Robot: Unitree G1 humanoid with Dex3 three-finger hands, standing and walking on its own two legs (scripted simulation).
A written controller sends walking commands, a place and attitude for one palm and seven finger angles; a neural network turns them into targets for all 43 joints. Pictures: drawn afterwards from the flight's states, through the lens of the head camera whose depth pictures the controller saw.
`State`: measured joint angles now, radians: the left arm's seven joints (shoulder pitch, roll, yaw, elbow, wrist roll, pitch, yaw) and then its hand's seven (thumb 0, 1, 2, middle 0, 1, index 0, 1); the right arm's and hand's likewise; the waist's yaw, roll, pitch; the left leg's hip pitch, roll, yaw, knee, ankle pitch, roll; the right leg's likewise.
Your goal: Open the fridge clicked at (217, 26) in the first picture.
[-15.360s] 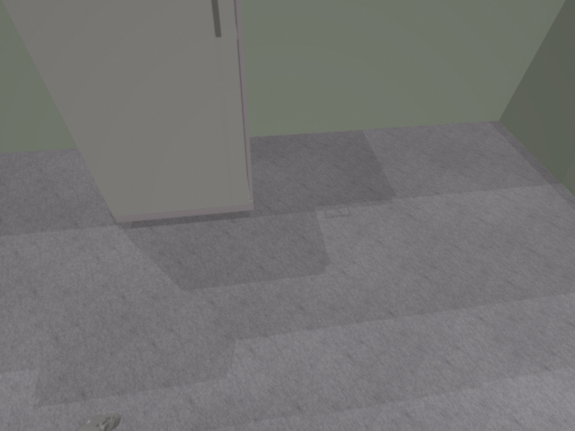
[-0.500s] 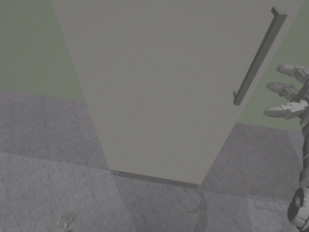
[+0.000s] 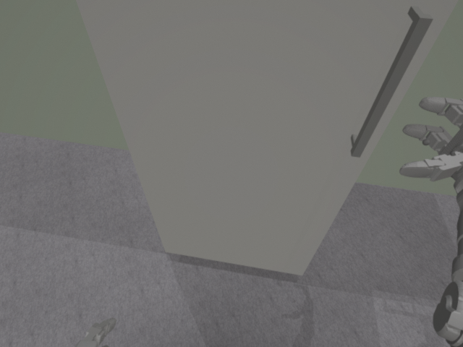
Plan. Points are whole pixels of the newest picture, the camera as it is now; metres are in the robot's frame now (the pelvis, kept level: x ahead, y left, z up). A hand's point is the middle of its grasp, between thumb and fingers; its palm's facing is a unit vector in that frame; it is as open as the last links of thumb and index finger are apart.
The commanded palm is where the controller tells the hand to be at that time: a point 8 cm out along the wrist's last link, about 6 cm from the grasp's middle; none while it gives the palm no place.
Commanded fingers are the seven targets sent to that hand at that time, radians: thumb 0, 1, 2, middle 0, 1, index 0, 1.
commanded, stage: move the hooked fingers beside the handle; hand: right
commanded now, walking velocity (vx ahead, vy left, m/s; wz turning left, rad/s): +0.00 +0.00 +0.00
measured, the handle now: (380, 93) +0.50 -0.21 +0.21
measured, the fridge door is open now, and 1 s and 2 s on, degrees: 0 0 0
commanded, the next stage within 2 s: feel for the door with the fingertips in 0.32 s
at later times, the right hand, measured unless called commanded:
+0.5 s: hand (426, 142) +0.41 -0.26 +0.18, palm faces +0.10 +1.00 +0.01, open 14.0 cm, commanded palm +0.39 -0.30 +0.18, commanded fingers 0.00 0.50 -0.30 0.30 1.20 0.30 1.20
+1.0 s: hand (391, 131) +0.43 -0.22 +0.18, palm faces +0.11 +0.99 -0.01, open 14.0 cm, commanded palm +0.41 -0.27 +0.18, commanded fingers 0.00 0.50 -0.30 0.30 1.20 0.30 1.20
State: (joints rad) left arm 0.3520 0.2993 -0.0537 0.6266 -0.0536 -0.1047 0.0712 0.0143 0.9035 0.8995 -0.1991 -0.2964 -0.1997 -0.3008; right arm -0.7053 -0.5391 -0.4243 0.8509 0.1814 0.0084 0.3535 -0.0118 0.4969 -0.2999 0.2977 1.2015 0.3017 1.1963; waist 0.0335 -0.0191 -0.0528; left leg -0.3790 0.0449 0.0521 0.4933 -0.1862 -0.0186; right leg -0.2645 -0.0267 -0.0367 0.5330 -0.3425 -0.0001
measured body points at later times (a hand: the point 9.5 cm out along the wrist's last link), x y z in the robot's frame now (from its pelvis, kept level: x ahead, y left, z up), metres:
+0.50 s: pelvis +0.00 +0.00 +0.00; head +0.01 +0.01 +0.45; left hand +0.10 +0.26 -0.10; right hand +0.40 -0.32 +0.18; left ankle +0.04 +0.14 -0.73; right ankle -0.04 -0.12 -0.73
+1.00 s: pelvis -0.01 +0.01 +0.00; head +0.01 +0.02 +0.45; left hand +0.10 +0.26 -0.11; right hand +0.42 -0.27 +0.19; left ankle +0.04 +0.14 -0.73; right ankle -0.04 -0.12 -0.73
